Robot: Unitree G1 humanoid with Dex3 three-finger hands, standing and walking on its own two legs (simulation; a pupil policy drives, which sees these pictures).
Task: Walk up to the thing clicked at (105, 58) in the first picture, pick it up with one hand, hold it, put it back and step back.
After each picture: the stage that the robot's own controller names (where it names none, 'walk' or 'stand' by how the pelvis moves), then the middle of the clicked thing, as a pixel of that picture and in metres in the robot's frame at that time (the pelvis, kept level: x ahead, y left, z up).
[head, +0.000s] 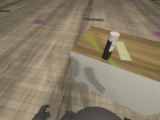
stand; (109, 47) +0.59 -0.15 +0.08
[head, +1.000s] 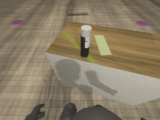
rise first; (85, 43) +0.53 +0.07 +0.12
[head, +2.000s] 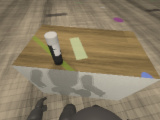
stand; (55, 50) +0.43 +0.25 +0.12
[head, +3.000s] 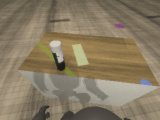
stand; (58, 57) +0.42 +0.24 +0.08
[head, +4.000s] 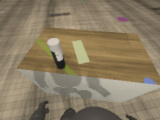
stand; (58, 55) +0.41 +0.23 +0.08
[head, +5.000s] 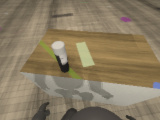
stand; (62, 59) +0.39 +0.19 +0.09
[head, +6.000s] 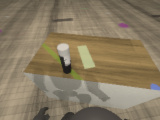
stand; (65, 60) +0.40 +0.18 +0.08
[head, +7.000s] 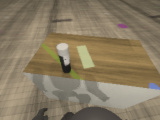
stand; (65, 60) +0.40 +0.19 +0.08
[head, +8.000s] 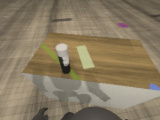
stand; (64, 60) +0.39 +0.19 +0.08
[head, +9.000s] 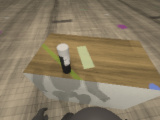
stand; (65, 60) +0.40 +0.19 +0.08
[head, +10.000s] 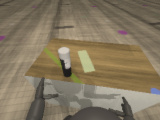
rise first; (66, 64) +0.38 +0.19 +0.08
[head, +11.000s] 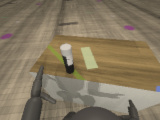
go down; (68, 60) +0.40 +0.18 +0.08
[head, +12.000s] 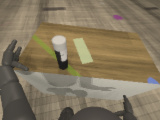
go down; (61, 55) +0.40 +0.17 +0.10
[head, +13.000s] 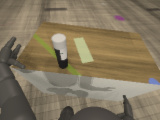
go down; (61, 54) +0.41 +0.18 +0.11
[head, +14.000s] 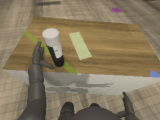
close in; (56, 51) +0.40 +0.19 +0.14
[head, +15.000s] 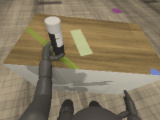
close; (57, 41) +0.47 +0.19 +0.15
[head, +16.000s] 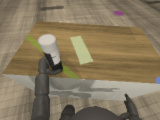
lift; (53, 57) +0.36 +0.20 +0.15
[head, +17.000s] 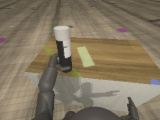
lift; (64, 52) +0.34 +0.15 +0.24
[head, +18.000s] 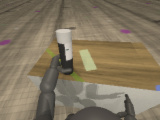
hold; (66, 54) +0.33 +0.14 +0.24
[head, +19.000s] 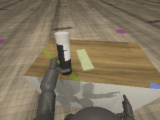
hold; (64, 55) +0.34 +0.15 +0.21
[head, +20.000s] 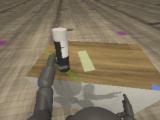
crouch; (62, 52) +0.34 +0.17 +0.24
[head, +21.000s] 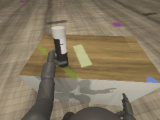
lower; (61, 49) +0.41 +0.17 +0.19
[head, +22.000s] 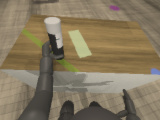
lower; (56, 42) +0.46 +0.18 +0.15
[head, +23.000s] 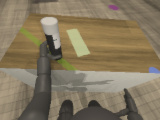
lower; (54, 42) +0.45 +0.19 +0.15
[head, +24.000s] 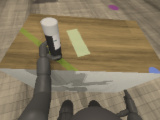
lower; (54, 43) +0.45 +0.19 +0.15
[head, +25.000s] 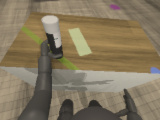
lower; (55, 41) +0.46 +0.19 +0.15
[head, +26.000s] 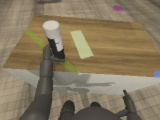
open; (56, 45) +0.44 +0.19 +0.15
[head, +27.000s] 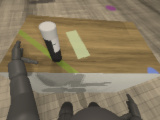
sink last; (53, 46) +0.44 +0.20 +0.14
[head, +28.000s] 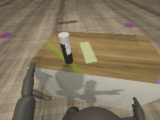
stand; (66, 50) +0.47 +0.20 +0.13
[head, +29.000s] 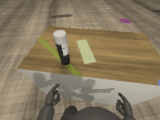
stand; (63, 50) +0.43 +0.19 +0.14
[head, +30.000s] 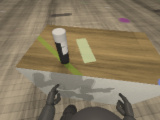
stand; (62, 49) +0.43 +0.20 +0.15
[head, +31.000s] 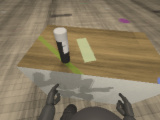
stand; (63, 48) +0.44 +0.20 +0.15
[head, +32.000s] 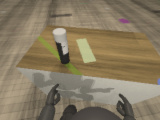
stand; (62, 48) +0.43 +0.20 +0.15
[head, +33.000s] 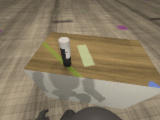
stand; (65, 54) +0.45 +0.19 +0.09
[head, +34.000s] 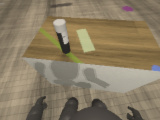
walk; (63, 39) +0.52 +0.20 +0.11
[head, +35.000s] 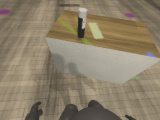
walk; (81, 24) +0.77 +0.11 +0.09
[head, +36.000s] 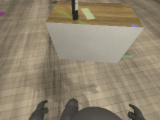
stand; (74, 7) +1.05 +0.22 +0.11
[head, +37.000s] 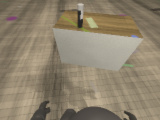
stand; (80, 16) +1.07 +0.16 +0.09
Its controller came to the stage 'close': yes
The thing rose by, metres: 0.19
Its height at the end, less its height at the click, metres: +0.00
